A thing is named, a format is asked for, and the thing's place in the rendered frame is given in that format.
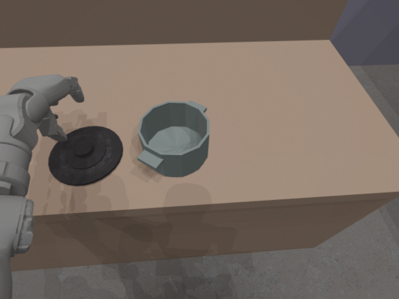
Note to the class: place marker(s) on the table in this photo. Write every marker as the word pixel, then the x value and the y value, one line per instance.
pixel 298 151

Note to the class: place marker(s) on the lid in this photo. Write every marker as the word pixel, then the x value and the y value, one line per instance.
pixel 69 169

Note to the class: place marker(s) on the left robot hand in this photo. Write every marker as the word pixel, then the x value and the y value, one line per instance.
pixel 54 88

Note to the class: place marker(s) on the pot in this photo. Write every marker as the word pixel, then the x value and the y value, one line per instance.
pixel 174 137

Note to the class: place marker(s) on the knob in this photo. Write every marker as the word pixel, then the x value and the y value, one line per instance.
pixel 83 148

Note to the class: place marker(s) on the left robot forearm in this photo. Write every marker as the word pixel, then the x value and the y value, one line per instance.
pixel 21 112

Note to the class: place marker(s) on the robot left upper arm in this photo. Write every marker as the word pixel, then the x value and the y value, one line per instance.
pixel 16 232

